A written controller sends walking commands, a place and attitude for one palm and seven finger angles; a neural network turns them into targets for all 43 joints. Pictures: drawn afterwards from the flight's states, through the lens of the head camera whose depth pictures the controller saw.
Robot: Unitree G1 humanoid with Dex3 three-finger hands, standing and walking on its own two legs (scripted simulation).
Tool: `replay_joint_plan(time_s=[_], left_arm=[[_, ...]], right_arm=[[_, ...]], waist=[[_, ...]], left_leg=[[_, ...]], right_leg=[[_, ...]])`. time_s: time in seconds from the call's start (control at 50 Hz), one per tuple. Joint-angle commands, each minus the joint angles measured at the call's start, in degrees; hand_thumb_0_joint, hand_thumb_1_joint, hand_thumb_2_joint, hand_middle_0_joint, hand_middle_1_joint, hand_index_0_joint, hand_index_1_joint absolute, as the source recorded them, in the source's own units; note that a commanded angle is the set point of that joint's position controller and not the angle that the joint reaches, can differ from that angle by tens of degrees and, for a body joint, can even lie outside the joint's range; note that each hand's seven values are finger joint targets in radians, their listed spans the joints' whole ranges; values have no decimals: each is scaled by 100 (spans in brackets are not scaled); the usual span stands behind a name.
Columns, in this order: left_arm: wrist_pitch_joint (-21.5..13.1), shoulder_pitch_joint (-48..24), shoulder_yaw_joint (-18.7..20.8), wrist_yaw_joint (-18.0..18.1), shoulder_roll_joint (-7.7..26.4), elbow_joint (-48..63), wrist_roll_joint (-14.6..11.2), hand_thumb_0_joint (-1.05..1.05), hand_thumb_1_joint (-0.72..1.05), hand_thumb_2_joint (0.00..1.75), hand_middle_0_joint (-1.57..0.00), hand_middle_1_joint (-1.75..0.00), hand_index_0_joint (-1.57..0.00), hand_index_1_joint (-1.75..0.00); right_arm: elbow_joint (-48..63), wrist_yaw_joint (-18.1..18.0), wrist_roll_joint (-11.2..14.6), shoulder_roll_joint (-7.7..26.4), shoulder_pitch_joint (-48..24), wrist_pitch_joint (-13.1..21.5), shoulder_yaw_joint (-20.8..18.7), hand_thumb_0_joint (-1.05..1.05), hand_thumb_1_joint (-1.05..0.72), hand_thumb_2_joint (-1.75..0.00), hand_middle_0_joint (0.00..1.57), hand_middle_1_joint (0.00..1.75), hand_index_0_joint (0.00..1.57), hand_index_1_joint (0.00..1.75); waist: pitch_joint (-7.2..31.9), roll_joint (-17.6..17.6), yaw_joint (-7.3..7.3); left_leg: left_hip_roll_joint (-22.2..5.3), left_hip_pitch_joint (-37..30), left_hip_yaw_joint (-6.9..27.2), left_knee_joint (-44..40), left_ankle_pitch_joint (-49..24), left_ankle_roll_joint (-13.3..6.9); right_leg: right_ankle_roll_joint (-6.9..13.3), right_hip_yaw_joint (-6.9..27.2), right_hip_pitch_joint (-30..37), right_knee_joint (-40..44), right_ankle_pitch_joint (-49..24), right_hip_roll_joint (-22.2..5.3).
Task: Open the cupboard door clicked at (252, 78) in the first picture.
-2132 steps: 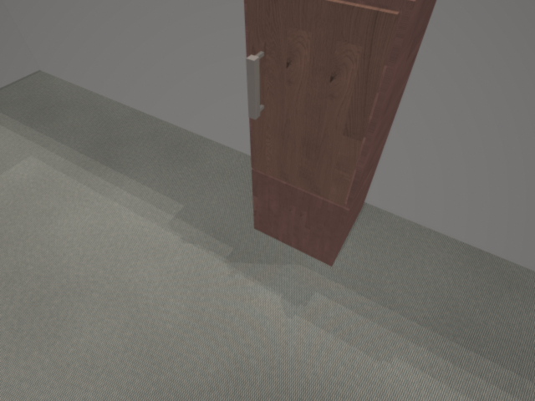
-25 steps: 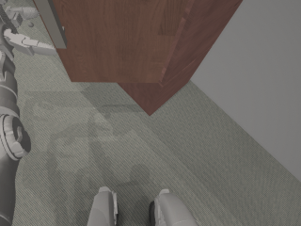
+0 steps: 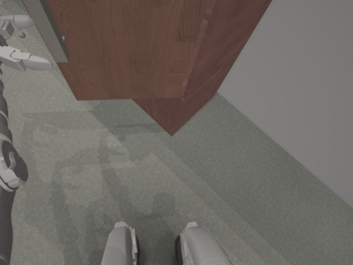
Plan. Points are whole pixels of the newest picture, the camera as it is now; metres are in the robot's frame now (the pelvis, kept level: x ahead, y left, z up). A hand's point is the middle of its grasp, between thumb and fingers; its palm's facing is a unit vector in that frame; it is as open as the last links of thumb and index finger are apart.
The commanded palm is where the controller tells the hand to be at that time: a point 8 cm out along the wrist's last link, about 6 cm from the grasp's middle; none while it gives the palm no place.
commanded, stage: move the hooked fingers beside the handle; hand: left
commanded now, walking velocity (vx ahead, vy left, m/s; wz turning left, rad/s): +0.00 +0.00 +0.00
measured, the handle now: (47, 16) +0.60 +0.20 +0.10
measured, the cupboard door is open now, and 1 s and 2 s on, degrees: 50 50 50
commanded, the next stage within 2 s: slide the fingers in behind the handle in 1.54 s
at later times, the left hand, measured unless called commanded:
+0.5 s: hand (15, 34) +0.55 +0.25 +0.09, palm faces +0.03 -1.00 -0.01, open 14.0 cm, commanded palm +0.54 +0.28 +0.09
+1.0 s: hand (4, 37) +0.55 +0.27 +0.08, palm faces +0.02 -1.00 +0.00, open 14.0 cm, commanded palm +0.56 +0.30 +0.08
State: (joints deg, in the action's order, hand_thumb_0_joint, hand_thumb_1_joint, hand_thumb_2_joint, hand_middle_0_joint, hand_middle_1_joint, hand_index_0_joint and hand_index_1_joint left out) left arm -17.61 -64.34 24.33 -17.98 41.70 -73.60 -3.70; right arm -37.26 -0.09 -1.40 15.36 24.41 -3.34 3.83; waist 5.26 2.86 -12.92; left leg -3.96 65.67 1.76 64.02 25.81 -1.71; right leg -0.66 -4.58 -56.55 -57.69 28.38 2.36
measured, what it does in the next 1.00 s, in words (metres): stands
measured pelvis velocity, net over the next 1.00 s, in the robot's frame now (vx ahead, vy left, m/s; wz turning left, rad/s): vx -0.01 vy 0.00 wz -0.02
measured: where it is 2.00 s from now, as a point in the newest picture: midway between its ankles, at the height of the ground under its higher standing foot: outside the picture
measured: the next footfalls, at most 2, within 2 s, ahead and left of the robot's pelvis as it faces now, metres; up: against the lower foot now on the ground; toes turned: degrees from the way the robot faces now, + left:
none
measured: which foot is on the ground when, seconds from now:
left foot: down 0.00-1.00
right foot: down 0.00-1.00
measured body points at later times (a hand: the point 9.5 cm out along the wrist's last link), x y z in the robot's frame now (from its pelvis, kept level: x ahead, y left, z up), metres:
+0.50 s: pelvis +0.00 -0.01 +0.00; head +0.18 +0.02 +0.41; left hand +0.55 +0.30 +0.09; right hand -0.03 -0.27 -0.10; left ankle +0.03 +0.09 -0.65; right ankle -0.02 -0.14 -0.65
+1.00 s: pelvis -0.01 +0.00 -0.01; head +0.18 +0.04 +0.40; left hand +0.55 +0.32 +0.09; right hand -0.04 -0.27 -0.10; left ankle +0.03 +0.09 -0.65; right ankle -0.02 -0.14 -0.65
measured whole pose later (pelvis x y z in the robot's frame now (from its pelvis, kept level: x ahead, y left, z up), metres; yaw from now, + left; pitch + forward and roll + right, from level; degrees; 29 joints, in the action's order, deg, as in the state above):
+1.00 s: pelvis -0.01 +0.00 -0.01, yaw -1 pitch +29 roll -7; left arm -15.4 -67.7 28.0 -25.6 51.5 -77.4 -2.4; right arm -35.0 -3.0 -0.3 16.8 22.4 -3.6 6.0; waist 4.3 2.8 -14.6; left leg -4.9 70.0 2.2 67.3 26.2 -1.8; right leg -0.7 -4.6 -60.8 -60.5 28.4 3.4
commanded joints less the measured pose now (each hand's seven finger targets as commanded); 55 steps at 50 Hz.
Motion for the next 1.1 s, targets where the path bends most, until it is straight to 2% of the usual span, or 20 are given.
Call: replay_joint_plan(time_s=[0.0,0.02,0.16,0.22,0.26,0.34,0.38,0.44,0.48,0.54,0.58,0.64,0.68,0.72,0.76,0.84,0.9,0.98,1.02,1.08], left_arm=[[-398,-2718,39,-166,1203,1209,-6,0,-50,30,-30,-120,-30,-120],[-373,-2644,49,-181,1244,1127,-10,0,-50,30,-30,-120,-30,-120],[-406,-2566,216,-282,1515,1239,-15,0,-50,30,-30,-120,-30,-120],[-325,-2536,214,-336,1626,1097,-24,0,-50,30,-30,-120,-30,-120],[-358,-2603,344,-345,1835,1198,-6,0,-50,30,-30,-120,-30,-120],[-341,-2371,479,-422,1990,1160,-56,0,-50,30,-30,-120,-30,-120],[-323,-2348,716,-460,2377,1145,-23,0,-50,30,-30,-120,-30,-120],[-351,-2321,644,-523,2323,1215,-41,0,-50,30,-30,-120,-30,-120],[-358,-2207,819,-552,2522,1245,-51,0,-50,30,-30,-120,-30,-120],[-327,-2220,577,-657,2252,1151,-95,0,-50,30,-30,-120,-30,-120],[-278,-2135,680,-684,2460,994,-71,0,-50,30,-30,-120,-30,-120],[-263,-2280,534,-741,2287,1011,-131,0,-50,30,-30,-120,-30,-120],[-243,-2362,632,-769,2545,854,-91,0,-50,30,-30,-120,-30,-120],[-238,-2464,514,-793,2489,857,-61,0,-50,30,-30,-120,-30,-120],[-300,-2632,466,-788,2435,1044,-66,0,-50,30,-30,-120,-30,-120],[-243,-2587,530,-811,2474,968,-84,0,-50,30,-30,-120,-30,-120],[-124,-2577,491,-776,2541,767,-6,0,-50,30,-30,-120,-30,-120],[-181,-2880,592,-717,2799,956,61,0,-50,30,-30,-120,-30,-120],[-234,-2783,776,-717,3036,1180,93,0,-50,30,-30,-120,-30,-120],[-184,-2623,780,-775,2897,1107,45,0,-50,30,-30,-120,-30,-120]], right_arm=[[23,-96,-29,1228,1323,-25,-430,0,-90,-90,20,30,20,30],[41,-103,-14,1233,1332,-36,-420,0,-90,-90,20,30,20,30],[79,-138,-1,1238,1306,-61,-416,0,-90,-90,20,30,20,30],[95,-165,27,1242,1267,-81,-382,0,-90,-90,20,30,20,30],[105,-185,20,1250,1280,-81,-372,0,-90,-90,20,30,20,30],[162,-195,38,1240,1271,-88,-350,0,-90,-90,20,30,20,30],[178,-216,49,1278,1250,-99,-360,0,-90,-90,20,30,20,30],[208,-215,64,1249,1213,-99,-333,0,-90,-90,20,30,20,30],[219,-221,66,1276,1224,-100,-360,0,-90,-90,20,30,20,30],[207,-233,88,1260,1196,-101,-339,0,-90,-90,20,30,20,30],[229,-264,106,1298,1167,-121,-331,0,-90,-90,20,30,20,30],[227,-287,110,1292,1171,-98,-313,0,-90,-90,20,30,20,30],[217,-324,122,1326,1142,-89,-298,0,-90,-90,20,30,20,30],[230,-335,125,1311,1130,-72,-269,0,-90,-90,20,30,20,30],[200,-336,96,1316,1146,-50,-275,0,-90,-90,20,30,20,30],[208,-339,86,1332,1188,-38,-263,0,-90,-90,20,30,20,30],[221,-365,95,1356,1162,-53,-231,0,-90,-90,20,30,20,30],[213,-372,56,1361,1179,-16,-199,0,-90,-90,20,30,20,30],[234,-361,38,1378,1200,-40,-220,0,-90,-90,20,30,20,30],[216,-320,47,1367,1226,-58,-245,0,-90,-90,20,30,20,30]], waist=[[3042,1362,-252],[2998,1217,-243],[3253,1407,-177],[3002,1212,-224],[3199,1422,-161],[3186,1269,-114],[3221,1168,-89],[3190,1334,-64],[3351,1242,-19],[3069,1288,-111],[3012,1193,-83],[2921,1228,-148],[2867,1158,-184],[2853,1226,-190],[3080,1570,-196],[3131,1471,-194],[2877,1393,-233],[3117,1622,-249],[3430,1798,-136],[3436,1752,-148]], left_leg=[[7,-3980,522,-429,-2868,26],[23,-3864,501,-434,-2845,10],[18,-3962,473,-363,-3099,12],[31,-3608,382,-357,-2837,-27],[27,-3723,400,-334,-2989,-14],[48,-3525,329,-300,-3027,-45],[40,-3377,297,-272,-2929,-55],[45,-3414,285,-284,-2933,-49],[40,-3409,282,-255,-3022,-55],[31,-3436,299,-299,-2902,-52],[26,-3313,294,-291,-2784,-48],[25,-3345,310,-296,-2700,-63],[6,-3160,310,-249,-2470,-68],[10,-3142,317,-251,-2414,-64],[-21,-3490,390,-226,-2639,-28],[-22,-3480,444,-196,-2717,-32],[-41,-3291,440,-192,-2473,-34],[-57,-3325,464,-108,-2528,-32],[-59,-3539,490,-98,-2792,5],[-70,-3685,533,-106,-2971,25]], right_leg=[[196,12,-195,559,-1868,277],[189,25,-91,569,-1907,285],[178,54,-34,517,-2093,275],[148,86,110,552,-2103,282],[157,92,118,500,-2169,269],[150,126,357,488,-2370,285],[120,142,486,488,-2385,278],[143,141,463,469,-2378,284],[117,158,600,470,-2504,299],[127,127,356,499,-2315,291],[117,134,364,512,-2229,291],[125,128,195,524,-2095,290],[103,144,147,533,-1926,280],[111,137,140,514,-1864,282],[134,98,-85,453,-1857,267],[148,64,-144,396,-1847,282],[126,54,-252,424,-1684,265],[134,54,-280,333,-1691,266],[153,51,-192,292,-1812,268],[147,2,-266,299,-1885,295]])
